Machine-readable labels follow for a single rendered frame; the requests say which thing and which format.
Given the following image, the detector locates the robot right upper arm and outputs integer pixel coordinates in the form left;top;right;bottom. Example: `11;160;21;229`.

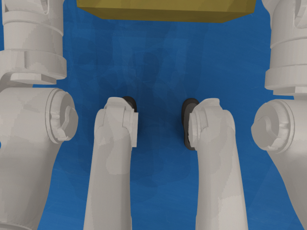
251;99;307;230

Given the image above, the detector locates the robot left upper arm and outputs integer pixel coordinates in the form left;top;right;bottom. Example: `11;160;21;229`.
0;87;78;230

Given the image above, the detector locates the robot right forearm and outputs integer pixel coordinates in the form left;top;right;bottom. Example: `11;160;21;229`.
262;0;307;100

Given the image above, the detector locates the carton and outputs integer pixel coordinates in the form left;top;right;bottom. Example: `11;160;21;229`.
76;0;256;23

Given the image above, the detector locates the robot right foot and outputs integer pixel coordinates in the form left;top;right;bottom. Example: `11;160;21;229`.
181;98;199;150

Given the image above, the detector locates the robot left forearm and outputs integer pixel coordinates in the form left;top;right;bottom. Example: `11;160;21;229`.
0;0;67;93

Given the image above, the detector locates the left robot shin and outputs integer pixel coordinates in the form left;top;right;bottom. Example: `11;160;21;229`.
94;97;132;136

